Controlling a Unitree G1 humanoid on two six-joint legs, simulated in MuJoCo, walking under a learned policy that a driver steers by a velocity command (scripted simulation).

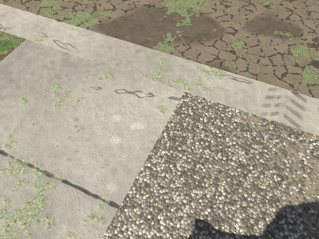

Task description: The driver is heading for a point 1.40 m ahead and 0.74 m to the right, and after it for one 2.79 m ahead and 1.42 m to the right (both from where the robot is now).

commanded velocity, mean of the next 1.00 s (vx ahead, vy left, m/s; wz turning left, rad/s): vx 0.50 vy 0.00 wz -0.58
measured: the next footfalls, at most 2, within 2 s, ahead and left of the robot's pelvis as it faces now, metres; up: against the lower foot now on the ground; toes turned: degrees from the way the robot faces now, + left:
left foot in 0.46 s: +0.46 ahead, +0.09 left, +0.00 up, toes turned -18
right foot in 1.00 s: +0.61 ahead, -0.22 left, +0.00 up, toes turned -39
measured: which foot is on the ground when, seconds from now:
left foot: up 0.00-0.44, down 0.46-1.00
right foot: down 0.00-0.46, up 0.48-0.98, down 1.00-1.00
